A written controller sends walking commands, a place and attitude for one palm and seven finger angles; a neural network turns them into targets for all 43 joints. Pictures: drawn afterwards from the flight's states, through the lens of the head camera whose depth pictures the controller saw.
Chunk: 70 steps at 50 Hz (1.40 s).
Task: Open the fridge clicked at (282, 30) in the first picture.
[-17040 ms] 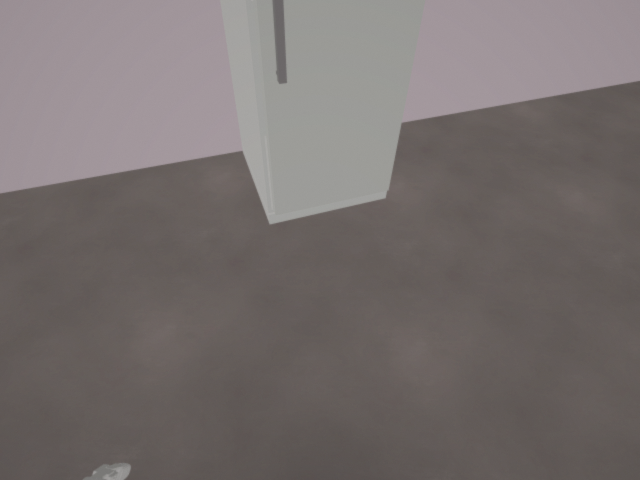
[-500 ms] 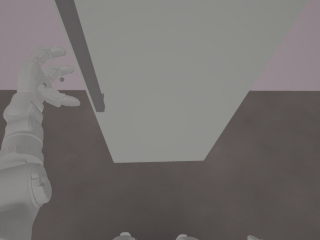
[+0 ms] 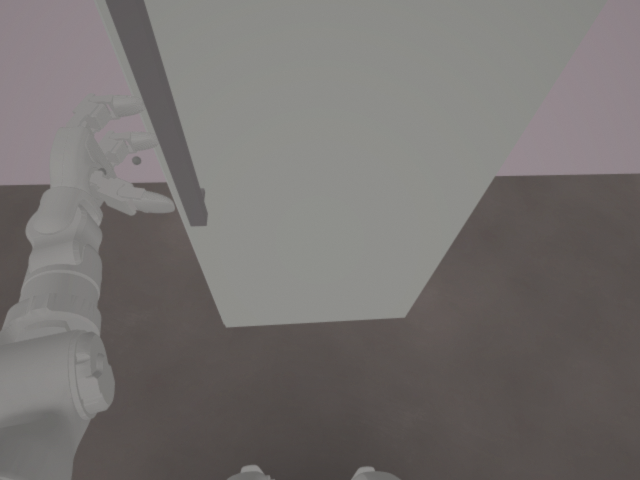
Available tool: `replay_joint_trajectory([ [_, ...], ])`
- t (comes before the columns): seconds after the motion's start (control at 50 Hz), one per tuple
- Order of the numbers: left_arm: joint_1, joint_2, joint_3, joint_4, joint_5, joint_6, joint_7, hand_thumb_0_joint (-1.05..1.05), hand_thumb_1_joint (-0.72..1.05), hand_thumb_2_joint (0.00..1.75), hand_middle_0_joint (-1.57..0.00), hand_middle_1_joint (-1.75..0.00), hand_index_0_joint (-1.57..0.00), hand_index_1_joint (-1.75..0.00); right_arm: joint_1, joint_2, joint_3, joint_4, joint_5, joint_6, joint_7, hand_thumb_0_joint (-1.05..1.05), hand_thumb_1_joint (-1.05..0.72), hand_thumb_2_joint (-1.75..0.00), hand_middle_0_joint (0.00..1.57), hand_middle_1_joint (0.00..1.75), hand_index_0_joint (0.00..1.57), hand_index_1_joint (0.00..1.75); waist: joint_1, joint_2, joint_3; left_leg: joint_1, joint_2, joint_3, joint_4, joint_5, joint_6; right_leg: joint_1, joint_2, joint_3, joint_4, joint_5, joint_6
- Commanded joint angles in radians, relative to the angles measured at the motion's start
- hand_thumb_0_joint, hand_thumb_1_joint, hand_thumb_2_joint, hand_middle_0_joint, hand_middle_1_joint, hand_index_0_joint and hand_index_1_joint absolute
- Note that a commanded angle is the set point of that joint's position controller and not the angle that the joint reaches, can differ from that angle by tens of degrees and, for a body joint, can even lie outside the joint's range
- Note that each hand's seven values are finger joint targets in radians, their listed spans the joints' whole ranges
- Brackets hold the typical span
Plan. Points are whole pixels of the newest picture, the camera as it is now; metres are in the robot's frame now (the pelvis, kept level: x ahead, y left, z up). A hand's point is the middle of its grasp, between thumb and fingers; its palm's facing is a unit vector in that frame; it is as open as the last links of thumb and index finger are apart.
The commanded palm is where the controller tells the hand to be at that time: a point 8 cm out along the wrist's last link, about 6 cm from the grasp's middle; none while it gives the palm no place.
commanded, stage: feel for the door with the fingertips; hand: left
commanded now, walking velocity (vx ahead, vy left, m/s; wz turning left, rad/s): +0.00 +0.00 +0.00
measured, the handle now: (159, 81) +0.52 +0.17 +0.19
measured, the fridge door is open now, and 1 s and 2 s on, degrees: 0 0 0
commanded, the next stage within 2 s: slide the fingers in behind the handle in 0.44 s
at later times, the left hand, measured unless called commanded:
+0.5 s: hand (148, 153) +0.48 +0.19 +0.12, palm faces +0.04 -1.00 +0.00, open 13.8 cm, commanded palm +0.46 +0.24 +0.12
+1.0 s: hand (152, 160) +0.47 +0.18 +0.12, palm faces +0.01 -1.00 +0.01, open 14.0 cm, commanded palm +0.45 +0.23 +0.12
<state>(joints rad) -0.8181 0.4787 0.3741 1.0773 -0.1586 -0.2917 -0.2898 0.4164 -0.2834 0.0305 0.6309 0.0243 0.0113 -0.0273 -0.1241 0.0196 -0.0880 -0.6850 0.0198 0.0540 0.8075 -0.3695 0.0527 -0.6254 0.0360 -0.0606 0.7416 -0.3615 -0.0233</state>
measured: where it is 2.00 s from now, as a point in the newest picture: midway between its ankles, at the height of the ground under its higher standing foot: outside the picture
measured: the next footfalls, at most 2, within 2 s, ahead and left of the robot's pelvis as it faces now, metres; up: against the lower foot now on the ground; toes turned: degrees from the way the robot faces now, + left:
none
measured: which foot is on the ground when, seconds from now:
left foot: down 0.00-1.00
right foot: down 0.00-1.00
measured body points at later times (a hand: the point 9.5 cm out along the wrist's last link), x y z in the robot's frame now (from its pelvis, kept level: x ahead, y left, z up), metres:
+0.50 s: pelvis -0.01 -0.01 +0.00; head +0.07 +0.00 +0.44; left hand +0.47 +0.24 +0.13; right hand +0.02 -0.28 -0.12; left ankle +0.01 +0.08 -0.71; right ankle -0.01 -0.11 -0.71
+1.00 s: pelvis -0.01 -0.01 +0.00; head +0.06 -0.01 +0.45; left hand +0.46 +0.24 +0.13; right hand +0.02 -0.28 -0.11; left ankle +0.01 +0.08 -0.71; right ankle -0.01 -0.11 -0.71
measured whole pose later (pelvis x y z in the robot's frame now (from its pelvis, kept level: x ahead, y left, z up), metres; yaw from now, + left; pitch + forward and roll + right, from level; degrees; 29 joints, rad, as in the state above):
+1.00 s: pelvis -0.01 -0.01 +0.00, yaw +1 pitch +13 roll -2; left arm -0.83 0.46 0.34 1.10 -0.17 -0.30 -0.27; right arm 0.41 -0.28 0.03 0.64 0.03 0.01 -0.03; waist -0.11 0.03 -0.09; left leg -0.66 0.03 0.04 0.79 -0.36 0.04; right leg -0.61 0.04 -0.07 0.74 -0.36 -0.04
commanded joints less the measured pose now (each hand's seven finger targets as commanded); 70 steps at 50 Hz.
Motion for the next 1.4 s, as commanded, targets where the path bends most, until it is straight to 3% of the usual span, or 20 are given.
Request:
replay_joint_trajectory([
  [0.0,-0.465,0.185,-0.022,-0.296,-0.013,-0.093,0.039,0.0,-0.5,0.3,-0.3,-1.2,-0.3,-1.2,0.09,-0.161,-0.069,-0.071,0.001,-0.029,-0.002,0.0,-0.9,-0.9,0.2,0.3,0.2,0.3,0.006,0.121,-0.431,0.441,0.019,-0.13,-0.071,0.427,-0.035,0.024,0.024,0.02,-0.055,0.291,-0.003],
  [0.12,-0.482,0.221,0.008,-0.208,0.005,-0.057,0.071,0.0,-0.5,0.3,-0.3,-1.2,-0.3,-1.2,0.087,-0.165,-0.065,-0.057,0.006,-0.023,-0.008,0.0,-0.9,-0.9,0.2,0.3,0.2,0.3,0.002,0.06,-0.348,0.367,0.012,-0.123,-0.09,0.347,-0.028,0.041,0.019,0.022,-0.068,0.268,-0.003],
  [0.18,-0.506,0.188,-0.02,-0.213,0.02,-0.067,0.085,0.0,-0.5,0.3,-0.3,-1.2,-0.3,-1.2,0.08,-0.154,-0.058,-0.061,0.002,-0.027,-0.007,0.0,-0.9,-0.9,0.2,0.3,0.2,0.3,0.004,0.104,-0.361,0.395,0.009,-0.125,-0.086,0.381,-0.033,0.029,0.016,0.021,-0.06,0.279,-0.005],
  [0.28,-0.541,0.224,-0.001,-0.131,0.021,-0.074,0.079,0.0,-0.5,0.3,-0.3,-1.2,-0.3,-1.2,0.09,-0.164,-0.055,-0.053,0.001,-0.029,-0.013,0.0,-0.9,-0.9,0.2,0.3,0.2,0.3,-0.021,0.007,-0.336,0.322,0.005,-0.114,-0.084,0.299,-0.02,0.054,0.015,0.035,-0.069,0.268,0.002],
  [0.36,-0.571,0.249,0.013,-0.143,0.019,-0.094,0.06,0.0,-0.5,0.3,-0.3,-1.2,-0.3,-1.2,0.092,-0.164,-0.054,-0.051,0.0,-0.033,-0.017,0.0,-0.9,-0.9,0.2,0.3,0.2,0.3,-0.012,0.066,-0.405,0.337,-0.002,-0.108,-0.07,0.318,-0.019,0.078,0.011,0.046,-0.061,0.297,0.0],
  [0.42,-0.629,0.223,-0.029,-0.112,0.022,-0.089,0.051,0.0,-0.5,0.3,-0.3,-1.2,-0.3,-1.2,0.095,-0.164,-0.049,-0.04,0.003,-0.034,-0.019,0.0,-0.9,-0.9,0.2,0.3,0.2,0.3,-0.045,0.048,-0.342,0.299,-0.003,-0.11,-0.073,0.255,-0.013,0.045,0.011,0.048,-0.075,0.255,0.005],
  [0.48,-0.651,0.281,0.006,-0.117,0.025,-0.094,0.05,0.0,-0.5,0.3,-0.3,-1.2,-0.3,-1.2,0.104,-0.169,-0.051,-0.035,0.002,-0.036,-0.023,0.0,-0.9,-0.9,0.2,0.3,0.2,0.3,-0.039,0.081,-0.387,0.288,-0.008,-0.102,-0.065,0.252,-0.01,0.076,0.007,0.061,-0.076,0.267,0.006],
  [0.52,-0.665,0.271,-0.012,-0.112,0.026,-0.092,0.043,0.0,-0.5,0.3,-0.3,-1.2,-0.3,-1.2,0.109,-0.168,-0.05,-0.031,0.003,-0.036,-0.024,0.0,-0.9,-0.9,0.2,0.3,0.2,0.3,-0.051,0.082,-0.393,0.287,-0.008,-0.104,-0.063,0.247,-0.008,0.07,0.007,0.062,-0.08,0.263,0.008],
  [0.64,-0.568,0.293,0.025,-0.129,0.001,-0.1,0.021,0.0,-0.5,0.3,-0.3,-1.2,-0.3,-1.2,0.109,-0.169,-0.052,-0.047,0.002,-0.035,-0.021,0.0,-0.9,-0.9,0.2,0.3,0.2,0.3,-0.018,0.074,-0.432,0.267,-0.013,-0.091,-0.061,0.264,-0.004,0.141,0.011,0.066,-0.078,0.302,0.005],
  [0.68,-0.575,0.296,0.018,-0.126,0.0,-0.093,0.015,0.0,-0.5,0.3,-0.3,-1.2,-0.3,-1.2,0.101,-0.169,-0.05,-0.047,0.006,-0.032,-0.023,0.0,-0.9,-0.9,0.2,0.3,0.2,0.3,-0.025,0.071,-0.395,0.236,-0.013,-0.081,-0.066,0.235,-0.001,0.146,0.008,0.076,-0.089,0.298,0.01],
  [0.74,-0.509,0.351,0.065,-0.137,-0.001,-0.086,0.011,0.0,-0.5,0.3,-0.3,-1.2,-0.3,-1.2,0.1,-0.172,-0.052,-0.063,0.009,-0.026,-0.025,0.0,-0.9,-0.9,0.2,0.3,0.2,0.3,0.004,0.073,-0.395,0.21,-0.017,-0.074,-0.072,0.228,0.001,0.188,0.005,0.082,-0.087,0.307,0.007],
  [0.8,-0.477,0.278,0.015,-0.169,-0.003,-0.084,0.009,0.0,-0.5,0.3,-0.3,-1.2,-0.3,-1.2,0.089,-0.162,-0.053,-0.073,0.011,-0.024,-0.021,0.0,-0.9,-0.9,0.2,0.3,0.2,0.3,0.004,0.102,-0.383,0.253,-0.013,-0.075,-0.082,0.243,-0.003,0.149,0.008,0.068,-0.091,0.297,0.005],
  [0.86,-0.455,0.242,0.002,-0.202,-0.021,-0.085,0.01,0.0,-0.5,0.3,-0.3,-1.2,-0.3,-1.2,0.084,-0.163,-0.059,-0.076,0.012,-0.025,-0.017,0.0,-0.9,-0.9,0.2,0.3,0.2,0.3,0.002,0.066,-0.392,0.279,-0.008,-0.076,-0.083,0.266,-0.003,0.152,0.012,0.061,-0.09,0.313,0.006],
  [0.92,-0.465,0.186,-0.035,-0.181,-0.028,-0.064,0.015,0.0,-0.5,0.3,-0.3,-1.2,-0.3,-1.2,0.079,-0.16,-0.058,-0.074,0.015,-0.024,-0.017,0.0,-0.9,-0.9,0.2,0.3,0.2,0.3,-0.014,0.037,-0.333,0.27,-0.007,-0.08,-0.095,0.231,-0.002,0.119,0.011,0.055,-0.099,0.279,0.008],
  [1.02,-0.543,0.188,-0.036,-0.188,-0.007,-0.068,0.059,0.0,-0.5,0.3,-0.3,-1.2,-0.3,-1.2,0.076,-0.157,-0.056,-0.062,0.012,-0.034,-0.019,0.0,-0.9,-0.9,0.2,0.3,0.2,0.3,-0.026,0.032,-0.315,0.278,-0.007,-0.094,-0.097,0.198,-0.004,0.078,0.008,0.053,-0.099,0.225,0.008],
  [1.04,-0.564,0.211,-0.017,-0.212,-0.002,-0.086,0.072,0.0,-0.5,0.3,-0.3,-1.2,-0.3,-1.2,0.079,-0.159,-0.057,-0.059,0.009,-0.037,-0.019,0.0,-0.9,-0.9,0.2,0.3,0.2,0.3,-0.017,0.053,-0.337,0.297,-0.008,-0.098,-0.09,0.223,-0.006,0.079,0.008,0.053,-0.091,0.235,0.003],
  [1.1,-0.573,0.158,-0.051,-0.219,0.015,-0.108,0.093,0.0,-0.5,0.3,-0.3,-1.2,-0.3,-1.2,0.077,-0.149,-0.057,-0.05,0.003,-0.046,-0.011,0.0,-0.9,-0.9,0.2,0.3,0.2,0.3,-0.018,0.114,-0.399,0.376,-0.004,-0.111,-0.074,0.289,-0.018,0.039,0.011,0.044,-0.07,0.259,0.0],
  [1.24,-0.513,0.15,-0.037,-0.205,0.007,-0.096,0.092,0.0,-0.5,0.3,-0.3,-1.2,-0.3,-1.2,0.086,-0.153,-0.062,-0.058,0.001,-0.039,-0.005,0.0,-0.9,-0.9,0.2,0.3,0.2,0.3,-0.001,0.045,-0.458,0.376,-0.006,-0.105,-0.06,0.404,-0.018,0.111,0.014,0.037,-0.05,0.373,0.0],
  [1.3,-0.524,0.08,-0.093,-0.212,0.001,-0.087,0.088,0.0,-0.5,0.3,-0.3,-1.2,-0.3,-1.2,0.073,-0.147,-0.063,-0.052,0.004,-0.033,-0.001,0.0,-0.9,-0.9,0.2,0.3,0.2,0.3,-0.015,0.068,-0.393,0.384,-0.001,-0.105,-0.065,0.391,-0.022,0.064,0.017,0.032,-0.061,0.351,0.002],
  [1.38,-0.529,0.094,-0.078,-0.188,0.006,-0.079,0.112,0.0,-0.5,0.3,-0.3,-1.2,-0.3,-1.2,0.076,-0.15,-0.064,-0.047,0.002,-0.028,-0.001,0.0,-0.9,-0.9,0.2,0.3,0.2,0.3,-0.019,0.035,-0.351,0.351,-0.002,-0.108,-0.074,0.344,-0.019,0.055,0.016,0.033,-0.068,0.318,0.002],
])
